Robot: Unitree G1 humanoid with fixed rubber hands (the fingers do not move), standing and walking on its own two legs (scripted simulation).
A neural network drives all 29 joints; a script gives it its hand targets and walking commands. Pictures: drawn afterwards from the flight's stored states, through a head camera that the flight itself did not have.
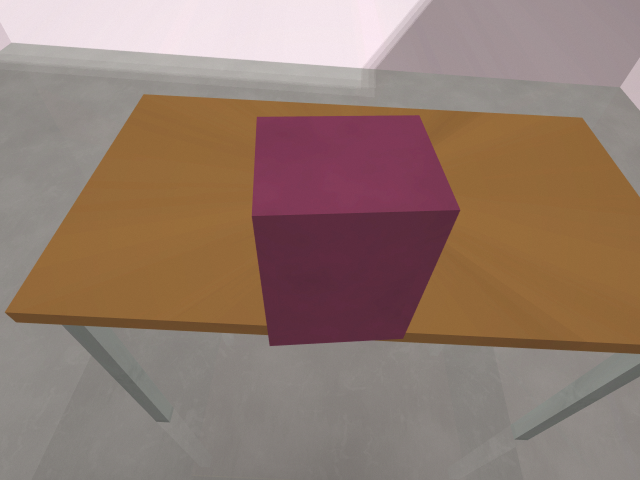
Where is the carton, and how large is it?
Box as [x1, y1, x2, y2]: [252, 115, 459, 345]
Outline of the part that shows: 418,115 257,117 252,221 270,345 389,339 403,337 459,211 457,203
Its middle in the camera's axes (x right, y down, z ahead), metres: +0.03 +0.00 +0.53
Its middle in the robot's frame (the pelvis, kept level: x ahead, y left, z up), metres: +0.41 -0.01 +0.06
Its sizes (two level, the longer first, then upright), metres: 0.203 0.167 0.281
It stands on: a table, 0.69 m high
